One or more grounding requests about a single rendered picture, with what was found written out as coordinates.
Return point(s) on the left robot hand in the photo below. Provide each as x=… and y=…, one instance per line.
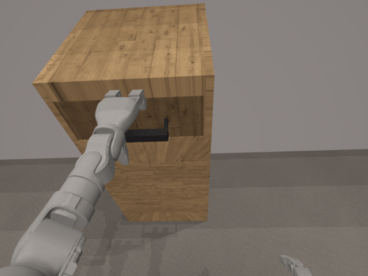
x=120, y=112

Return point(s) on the right robot hand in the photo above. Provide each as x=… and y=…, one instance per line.
x=294, y=266

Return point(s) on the robot left upper arm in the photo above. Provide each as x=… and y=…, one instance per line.
x=53, y=249

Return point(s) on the robot left forearm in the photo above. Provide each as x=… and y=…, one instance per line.
x=73, y=204

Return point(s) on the handle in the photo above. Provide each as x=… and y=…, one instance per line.
x=147, y=135

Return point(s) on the cabinet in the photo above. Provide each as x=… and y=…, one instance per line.
x=165, y=51

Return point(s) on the drawer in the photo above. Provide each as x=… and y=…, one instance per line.
x=185, y=116

